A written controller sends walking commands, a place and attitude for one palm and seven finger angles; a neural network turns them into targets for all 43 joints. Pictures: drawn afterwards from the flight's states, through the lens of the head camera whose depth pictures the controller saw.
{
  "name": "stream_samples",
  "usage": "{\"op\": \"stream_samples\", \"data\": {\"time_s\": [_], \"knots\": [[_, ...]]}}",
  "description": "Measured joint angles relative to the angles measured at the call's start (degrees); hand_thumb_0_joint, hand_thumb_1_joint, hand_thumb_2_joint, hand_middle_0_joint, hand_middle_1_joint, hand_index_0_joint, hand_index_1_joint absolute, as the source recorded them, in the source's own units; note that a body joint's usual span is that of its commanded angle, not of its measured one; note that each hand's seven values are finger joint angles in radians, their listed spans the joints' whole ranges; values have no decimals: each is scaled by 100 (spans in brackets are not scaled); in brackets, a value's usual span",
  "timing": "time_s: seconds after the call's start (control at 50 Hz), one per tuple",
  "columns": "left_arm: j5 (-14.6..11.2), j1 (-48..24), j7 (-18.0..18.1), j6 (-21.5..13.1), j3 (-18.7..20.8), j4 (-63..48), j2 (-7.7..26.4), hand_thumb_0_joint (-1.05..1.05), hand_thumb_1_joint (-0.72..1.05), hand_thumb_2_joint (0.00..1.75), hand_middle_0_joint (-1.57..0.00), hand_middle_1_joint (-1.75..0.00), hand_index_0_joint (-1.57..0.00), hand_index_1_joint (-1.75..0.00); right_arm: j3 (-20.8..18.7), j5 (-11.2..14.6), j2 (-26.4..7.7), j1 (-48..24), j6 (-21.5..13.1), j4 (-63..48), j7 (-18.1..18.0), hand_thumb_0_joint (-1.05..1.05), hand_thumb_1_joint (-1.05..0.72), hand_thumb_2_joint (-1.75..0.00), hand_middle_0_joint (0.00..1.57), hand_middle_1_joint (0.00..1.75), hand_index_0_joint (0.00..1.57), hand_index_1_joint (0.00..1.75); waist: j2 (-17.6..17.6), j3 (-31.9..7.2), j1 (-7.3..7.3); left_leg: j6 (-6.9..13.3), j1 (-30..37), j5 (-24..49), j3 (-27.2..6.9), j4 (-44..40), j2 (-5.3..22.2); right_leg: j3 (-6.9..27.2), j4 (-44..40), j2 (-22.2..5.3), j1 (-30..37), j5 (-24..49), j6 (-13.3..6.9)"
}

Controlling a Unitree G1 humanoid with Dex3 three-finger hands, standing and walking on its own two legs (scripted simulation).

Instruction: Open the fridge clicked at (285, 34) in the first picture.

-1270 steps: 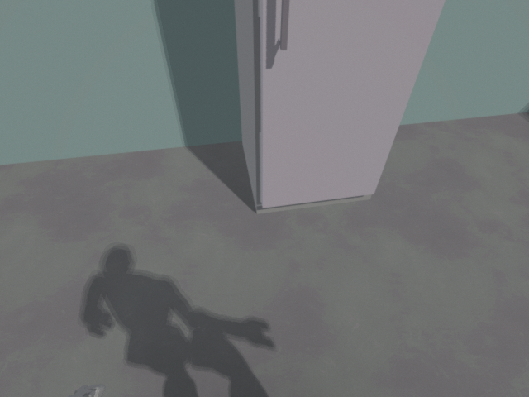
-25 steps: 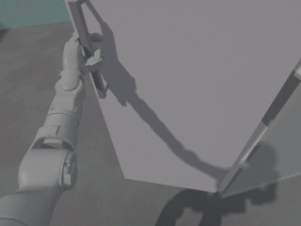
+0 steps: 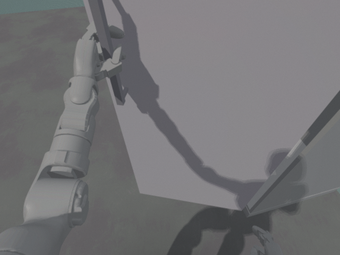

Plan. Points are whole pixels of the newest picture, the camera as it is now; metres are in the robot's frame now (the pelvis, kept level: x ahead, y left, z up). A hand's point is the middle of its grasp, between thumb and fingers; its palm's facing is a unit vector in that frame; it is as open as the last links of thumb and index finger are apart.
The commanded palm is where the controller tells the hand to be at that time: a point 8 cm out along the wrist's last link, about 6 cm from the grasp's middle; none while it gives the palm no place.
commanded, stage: loosen the grip on the handle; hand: left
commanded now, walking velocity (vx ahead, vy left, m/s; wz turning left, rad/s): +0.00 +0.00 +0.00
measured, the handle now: (112, 52) +0.48 +0.16 +0.23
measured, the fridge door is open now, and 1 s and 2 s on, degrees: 65 61 61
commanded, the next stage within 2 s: slip the hand off the handle in 0.54 s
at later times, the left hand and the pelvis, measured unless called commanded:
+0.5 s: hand (118, 62) +0.47 +0.15 +0.22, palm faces +0.11 -0.98 -0.14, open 13.9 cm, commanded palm +0.43 +0.20 +0.22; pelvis +0.01 -0.01 +0.00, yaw +1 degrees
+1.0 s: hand (96, 62) +0.46 +0.20 +0.22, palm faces +0.15 -0.98 -0.14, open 14.7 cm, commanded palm +0.43 +0.25 +0.21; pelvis +0.04 -0.02 +0.00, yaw +2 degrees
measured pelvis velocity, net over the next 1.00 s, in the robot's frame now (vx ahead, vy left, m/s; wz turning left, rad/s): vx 0.04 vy -0.02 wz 0.03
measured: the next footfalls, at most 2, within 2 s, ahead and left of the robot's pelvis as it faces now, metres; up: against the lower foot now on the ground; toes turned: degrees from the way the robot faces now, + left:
none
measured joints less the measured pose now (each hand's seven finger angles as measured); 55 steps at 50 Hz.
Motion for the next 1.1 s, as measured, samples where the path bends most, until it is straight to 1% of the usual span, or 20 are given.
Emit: {"op": "stream_samples", "data": {"time_s": [0.02,0.04,0.08,0.12,0.18,0.26,0.32,0.38,0.44,0.54,0.6,0.64,0.76,0.86,0.98,1.1], "knots": [[55,-203,-135,68,28,312,27,-7,69,79,-51,-140,-39,-140,3,-8,46,31,-128,-8,74,1,-91,-90,20,30,20,30,-133,-174,-27,-5,-80,85,-13,-99,-62,-18,40,-55,-127,-5,-17],[38,-374,-230,145,104,627,33,-6,66,78,-51,-140,-40,-140,18,-10,59,77,-252,-45,126,1,-91,-90,20,30,20,30,-220,-323,-72,-19,-136,151,-45,-168,-105,-51,56,-94,-202,-13,-30],[-98,-459,-247,184,334,971,44,-5,59,75,-51,-140,-41,-140,53,-43,-5,131,-407,-158,197,1,-91,-90,20,30,20,30,-237,-491,-174,-36,-158,184,-73,-209,-112,-79,13,-97,-212,0,-39],[-140,-364,-114,5,398,1037,94,-4,50,70,-50,-140,-42,-140,44,-56,-93,183,-481,-260,248,1,-91,-90,20,30,20,30,-202,-561,-253,-28,-165,158,-69,-176,-88,-74,-4,-74,-203,16,-40],[-57,-295,108,-314,327,1127,176,-2,32,62,-49,-140,-37,-136,11,-31,-196,308,-494,-326,308,1,-91,-90,20,30,20,30,-230,-601,-349,-26,-260,119,-71,-80,-67,-72,92,-61,-299,-14,-47],[10,-200,189,-662,187,1025,271,-1,0,47,-47,-139,-33,-133,-45,34,-321,590,-452,-240,313,1,-91,-90,20,30,20,30,-268,-562,-379,-45,-393,83,-99,26,-50,-94,212,-51,-430,-70,-75],[1,-167,114,-714,37,1025,337,-1,-21,37,-44,-137,-33,-133,-58,73,-386,796,-420,-60,277,1,-91,-90,20,30,20,30,-260,-512,-381,-55,-453,71,-133,48,-43,-119,221,-39,-475,-86,-87],[-108,-20,37,-757,122,861,344,-1,-36,30,-43,-136,-34,-131,-65,77,-400,948,-393,118,236,1,-91,-90,20,30,20,30,-240,-475,-383,-74,-439,70,-126,9,-14,-108,159,-4,-461,-75,-104],[-184,70,-54,-798,209,751,410,-1,-45,25,-45,-135,-33,-128,-59,77,-378,1032,-349,224,202,1,-91,-90,20,30,20,30,-219,-451,-411,-93,-408,55,-127,-27,23,-108,77,39,-415,-63,-121],[-232,193,-137,-683,282,531,458,-1,-52,22,-45,-131,-30,-122,-72,61,-330,1046,-285,225,210,1,-91,-90,20,30,20,30,-151,-447,-427,-120,-362,50,-127,-113,57,-107,-63,82,-350,-37,-143],[-286,370,-149,-546,398,329,446,-1,-54,21,-41,-127,-29,-120,-70,57,-301,976,-233,144,219,1,-91,-90,20,30,20,30,-115,-478,-418,-130,-297,51,-93,-192,68,-73,-136,99,-304,-26,-147],[-321,496,-152,-483,447,190,428,-1,-55,21,-38,-124,-28,-118,-71,59,-283,913,-210,74,221,1,-91,-90,20,30,20,30,-92,-488,-401,-136,-257,45,-84,-226,71,-65,-172,105,-266,-29,-149],[-283,615,-220,-463,522,100,482,-2,-55,20,-30,-118,-26,-116,-42,62,-258,650,-138,-78,200,1,-91,-90,20,30,20,30,-86,-508,-331,-150,-258,0,-131,-204,62,-110,-164,97,-240,-88,-154],[-366,657,-425,-491,569,74,587,-2,-56,20,-27,-116,-26,-116,-34,103,-279,514,-80,-154,151,1,-91,-90,20,30,20,30,-98,-552,-246,-156,-252,-50,-178,-172,50,-154,-162,87,-199,-139,-153],[-494,738,-669,-438,554,-28,670,-2,-56,20,-26,-115,-26,-116,-42,149,-326,490,-14,-208,115,1,-91,-90,20,30,20,30,-95,-612,-158,-150,-250,-113,-229,-121,23,-202,-155,61,-152,-197,-142],[-594,825,-879,-392,721,32,809,-2,-56,20,-26,-115,-26,-115,9,168,-330,493,64,-228,68,1,-91,-90,20,30,20,30,-93,-632,-162,-134,-267,-175,-236,-53,14,-205,-124,49,-148,-239,-120]]}}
